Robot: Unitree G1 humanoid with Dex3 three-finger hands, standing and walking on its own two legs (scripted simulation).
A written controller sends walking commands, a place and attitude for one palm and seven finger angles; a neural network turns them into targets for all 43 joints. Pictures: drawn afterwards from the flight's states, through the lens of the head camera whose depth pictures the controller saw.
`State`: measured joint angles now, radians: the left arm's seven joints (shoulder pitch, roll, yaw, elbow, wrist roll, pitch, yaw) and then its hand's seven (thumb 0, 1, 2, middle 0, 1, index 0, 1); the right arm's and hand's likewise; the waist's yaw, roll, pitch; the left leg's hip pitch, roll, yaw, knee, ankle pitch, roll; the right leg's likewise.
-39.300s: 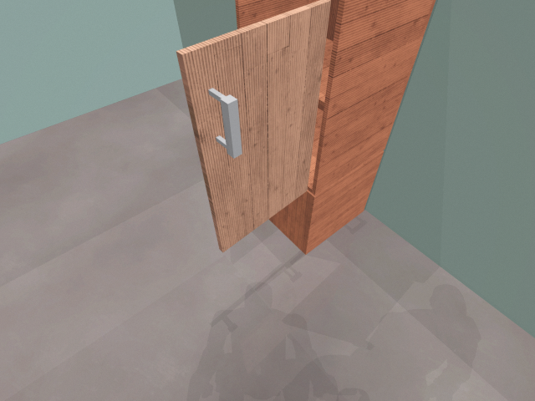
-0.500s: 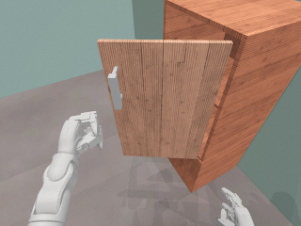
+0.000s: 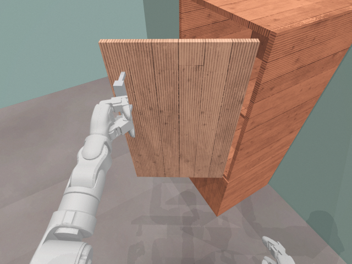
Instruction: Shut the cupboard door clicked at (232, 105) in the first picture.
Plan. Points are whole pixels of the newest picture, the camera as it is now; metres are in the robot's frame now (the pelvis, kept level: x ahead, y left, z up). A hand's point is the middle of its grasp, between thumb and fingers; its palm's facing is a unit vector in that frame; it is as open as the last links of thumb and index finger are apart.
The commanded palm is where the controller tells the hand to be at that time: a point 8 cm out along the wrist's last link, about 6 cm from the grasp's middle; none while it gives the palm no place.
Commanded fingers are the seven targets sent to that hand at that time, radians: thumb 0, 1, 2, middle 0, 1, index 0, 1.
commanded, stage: bring the fist close to the handle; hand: left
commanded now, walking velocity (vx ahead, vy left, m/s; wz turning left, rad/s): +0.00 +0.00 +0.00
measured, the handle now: (125, 98) +0.50 +0.15 +0.12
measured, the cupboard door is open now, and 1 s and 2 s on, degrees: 58 51 41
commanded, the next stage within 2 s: push the door shut along its arc in 0.36 s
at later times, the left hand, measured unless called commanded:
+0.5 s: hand (131, 125) +0.39 +0.11 +0.13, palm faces -0.01 -1.00 +0.00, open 3.1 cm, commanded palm +0.37 +0.17 +0.13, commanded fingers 0.00 0.90 0.90 -1.30 -1.50 -1.30 -1.50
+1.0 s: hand (134, 104) +0.46 +0.12 +0.13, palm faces -0.13 -0.99 -0.02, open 3.2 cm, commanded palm +0.45 +0.17 +0.13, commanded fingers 0.00 0.90 0.90 -1.30 -1.50 -1.30 -1.50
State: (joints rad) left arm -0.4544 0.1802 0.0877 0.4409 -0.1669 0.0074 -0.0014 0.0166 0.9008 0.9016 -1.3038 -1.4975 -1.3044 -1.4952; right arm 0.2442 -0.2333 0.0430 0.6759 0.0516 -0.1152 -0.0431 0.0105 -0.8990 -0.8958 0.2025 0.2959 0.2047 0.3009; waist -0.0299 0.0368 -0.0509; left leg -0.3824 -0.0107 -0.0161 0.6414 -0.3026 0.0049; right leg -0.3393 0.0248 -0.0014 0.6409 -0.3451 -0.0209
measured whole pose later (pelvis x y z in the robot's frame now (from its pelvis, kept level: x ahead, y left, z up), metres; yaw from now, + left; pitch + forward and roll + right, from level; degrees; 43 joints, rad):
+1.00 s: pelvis +0.00 +0.01 -0.01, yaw +0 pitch +8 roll -1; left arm -0.84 0.30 0.15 0.99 -0.17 -0.19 -0.18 0.02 0.90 0.90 -1.31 -1.50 -1.33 -1.50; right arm 0.34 -0.26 0.02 0.70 0.05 -0.07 -0.04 0.01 -0.90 -0.90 0.20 0.30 0.20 0.30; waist -0.08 0.03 -0.06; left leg -0.52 -0.01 -0.02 0.70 -0.32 0.01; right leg -0.47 0.02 -0.01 0.69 -0.35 -0.01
